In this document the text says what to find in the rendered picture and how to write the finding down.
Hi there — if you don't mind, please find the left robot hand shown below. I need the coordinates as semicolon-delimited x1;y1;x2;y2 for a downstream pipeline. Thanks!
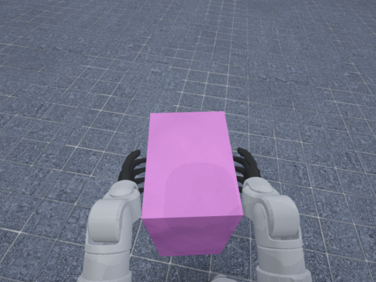
117;150;146;193

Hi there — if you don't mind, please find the carton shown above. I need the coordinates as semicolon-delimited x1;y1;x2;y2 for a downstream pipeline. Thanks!
142;111;243;256

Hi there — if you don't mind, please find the robot right forearm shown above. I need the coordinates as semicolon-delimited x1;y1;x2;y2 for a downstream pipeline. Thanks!
241;177;312;282

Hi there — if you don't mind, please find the right robot hand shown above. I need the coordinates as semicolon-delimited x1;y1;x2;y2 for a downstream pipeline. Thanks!
233;147;261;193

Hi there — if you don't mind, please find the robot left forearm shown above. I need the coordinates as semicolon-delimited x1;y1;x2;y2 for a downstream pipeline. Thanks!
77;180;142;282

